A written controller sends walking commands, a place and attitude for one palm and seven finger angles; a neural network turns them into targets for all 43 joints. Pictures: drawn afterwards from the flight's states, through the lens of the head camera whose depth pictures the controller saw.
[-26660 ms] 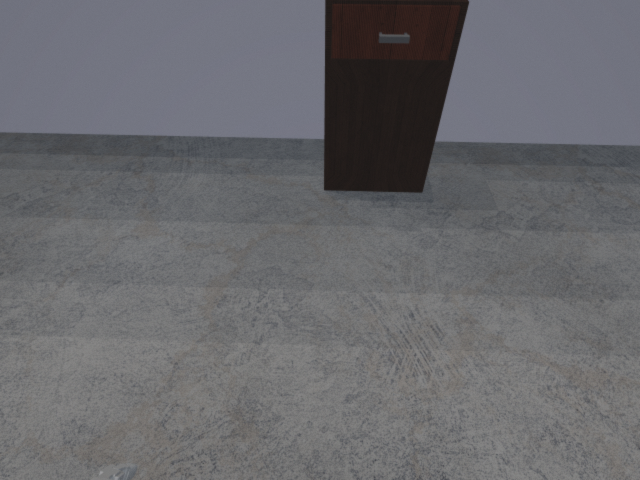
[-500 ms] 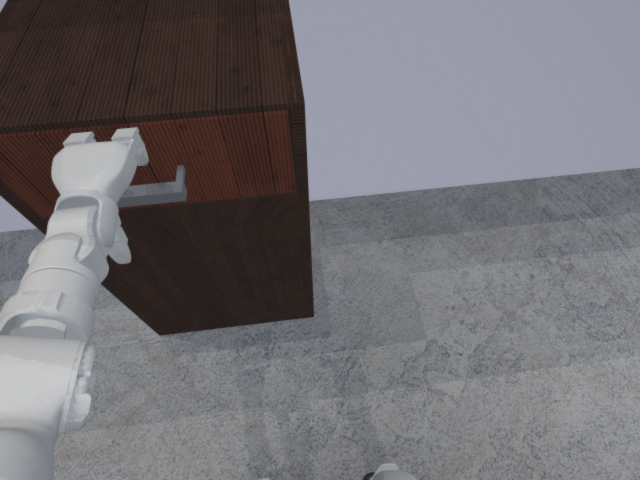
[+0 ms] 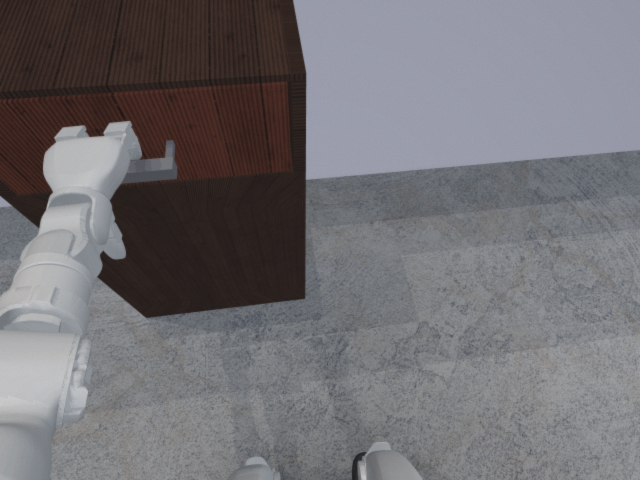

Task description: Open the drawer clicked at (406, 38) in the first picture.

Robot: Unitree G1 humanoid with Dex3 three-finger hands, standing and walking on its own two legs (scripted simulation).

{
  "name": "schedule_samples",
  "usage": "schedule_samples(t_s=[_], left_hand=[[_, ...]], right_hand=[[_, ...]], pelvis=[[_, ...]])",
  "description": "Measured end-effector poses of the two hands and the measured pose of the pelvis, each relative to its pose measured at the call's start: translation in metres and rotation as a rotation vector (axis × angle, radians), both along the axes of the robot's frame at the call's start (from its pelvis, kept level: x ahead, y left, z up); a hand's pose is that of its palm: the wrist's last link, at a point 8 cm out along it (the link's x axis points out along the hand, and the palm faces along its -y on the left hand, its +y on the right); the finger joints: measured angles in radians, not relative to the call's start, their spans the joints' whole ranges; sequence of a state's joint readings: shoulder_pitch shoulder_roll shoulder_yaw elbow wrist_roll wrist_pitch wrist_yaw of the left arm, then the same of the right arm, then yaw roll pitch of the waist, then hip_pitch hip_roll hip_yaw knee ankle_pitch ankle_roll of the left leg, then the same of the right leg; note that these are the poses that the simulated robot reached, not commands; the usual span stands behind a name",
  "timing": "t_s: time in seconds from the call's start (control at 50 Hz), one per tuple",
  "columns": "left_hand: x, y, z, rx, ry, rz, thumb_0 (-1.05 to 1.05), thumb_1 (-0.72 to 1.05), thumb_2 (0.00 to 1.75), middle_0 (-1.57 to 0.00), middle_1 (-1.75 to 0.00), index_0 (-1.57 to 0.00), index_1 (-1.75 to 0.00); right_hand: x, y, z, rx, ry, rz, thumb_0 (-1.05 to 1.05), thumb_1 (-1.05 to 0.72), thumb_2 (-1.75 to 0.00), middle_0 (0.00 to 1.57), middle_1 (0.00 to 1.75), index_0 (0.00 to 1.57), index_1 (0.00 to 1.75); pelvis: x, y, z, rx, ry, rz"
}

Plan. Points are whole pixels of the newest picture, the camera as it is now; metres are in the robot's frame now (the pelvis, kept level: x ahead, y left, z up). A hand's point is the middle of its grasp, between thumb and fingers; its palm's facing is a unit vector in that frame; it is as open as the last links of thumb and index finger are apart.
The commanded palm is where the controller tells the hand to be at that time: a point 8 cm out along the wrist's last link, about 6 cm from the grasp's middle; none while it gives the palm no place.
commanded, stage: lower the fingers behind the handle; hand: left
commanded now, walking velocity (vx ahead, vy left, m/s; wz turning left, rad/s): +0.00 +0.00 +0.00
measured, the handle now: (137, 160) +0.55 +0.25 +0.01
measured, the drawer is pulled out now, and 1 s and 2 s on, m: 0.00 0.00 0.00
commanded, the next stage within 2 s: close the thumb around the handle in 1.00 s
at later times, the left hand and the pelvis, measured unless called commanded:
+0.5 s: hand (110, 191) +0.49 +0.27 +0.02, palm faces -0.07 +0.04 -1.00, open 13.8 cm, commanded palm +0.47 +0.25 +0.04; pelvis -0.01 +0.00 -0.01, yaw +0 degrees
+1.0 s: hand (116, 205) +0.48 +0.27 -0.01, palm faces -0.07 +0.01 -1.00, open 13.9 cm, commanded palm +0.48 +0.24 +0.04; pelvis -0.01 +0.00 -0.02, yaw +1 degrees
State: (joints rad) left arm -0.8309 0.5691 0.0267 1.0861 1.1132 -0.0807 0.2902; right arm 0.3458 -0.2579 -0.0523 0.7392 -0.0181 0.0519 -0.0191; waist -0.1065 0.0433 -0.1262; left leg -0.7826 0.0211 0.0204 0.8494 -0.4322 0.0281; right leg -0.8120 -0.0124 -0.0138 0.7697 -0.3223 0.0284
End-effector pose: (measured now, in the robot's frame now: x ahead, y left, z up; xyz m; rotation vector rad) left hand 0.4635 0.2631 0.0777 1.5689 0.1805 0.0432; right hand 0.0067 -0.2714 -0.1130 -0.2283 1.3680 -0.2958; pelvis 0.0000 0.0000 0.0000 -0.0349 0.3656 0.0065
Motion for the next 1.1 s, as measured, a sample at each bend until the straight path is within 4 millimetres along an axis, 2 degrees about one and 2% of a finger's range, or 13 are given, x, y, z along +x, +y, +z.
schedule_samples(t_s=[0.22, 0.54, 0.68, 0.84, 1.1], left_hand=[[0.005, 0.002, -0.002, 0.005, -0.020, -0.031, 0.00, -0.48, 0.30, -0.32, -1.26, -0.32, -1.20], [0.006, 0.000, -0.008, 0.043, -0.014, 0.005, 0.00, -0.49, 0.30, -0.26, -1.30, -0.32, -1.20], [0.000, 0.002, -0.025, 0.032, 0.041, 0.003, 0.00, -0.48, 0.30, -0.23, -1.25, -0.31, -1.20], [-0.002, 0.005, -0.032, 0.016, -0.015, -0.020, 0.00, -0.48, 0.30, -0.26, -1.24, -0.29, -1.20], [0.005, 0.002, -0.032, 0.012, 0.014, 0.025, 0.00, -0.48, 0.30, -0.29, -1.22, -0.30, -1.20]], right_hand=[[-0.017, 0.002, -0.003, -0.008, 0.050, -0.012, 0.00, -0.91, -0.89, 0.20, 0.30, 0.20, 0.30], [-0.008, 0.002, -0.013, -0.002, 0.011, 0.012, 0.00, -0.91, -0.89, 0.21, 0.30, 0.20, 0.30], [-0.013, -0.001, -0.018, -0.013, 0.014, 0.011, 0.00, -0.91, -0.89, 0.20, 0.30, 0.20, 0.30], [-0.019, -0.003, -0.023, -0.022, 0.050, 0.024, 0.00, -0.91, -0.89, 0.20, 0.30, 0.20, 0.30], [-0.014, 0.001, -0.019, -0.009, 0.041, 0.017, 0.00, -0.91, -0.89, 0.21, 0.30, 0.20, 0.30]], pelvis=[[0.000, 0.004, -0.006, -0.007, 0.020, 0.001], [-0.010, 0.001, -0.015, -0.006, 0.041, 0.009], [-0.013, -0.001, -0.021, -0.006, 0.053, 0.006], [-0.014, -0.003, -0.028, -0.014, 0.072, 0.019], [-0.009, -0.003, -0.022, -0.016, 0.063, 0.019]])
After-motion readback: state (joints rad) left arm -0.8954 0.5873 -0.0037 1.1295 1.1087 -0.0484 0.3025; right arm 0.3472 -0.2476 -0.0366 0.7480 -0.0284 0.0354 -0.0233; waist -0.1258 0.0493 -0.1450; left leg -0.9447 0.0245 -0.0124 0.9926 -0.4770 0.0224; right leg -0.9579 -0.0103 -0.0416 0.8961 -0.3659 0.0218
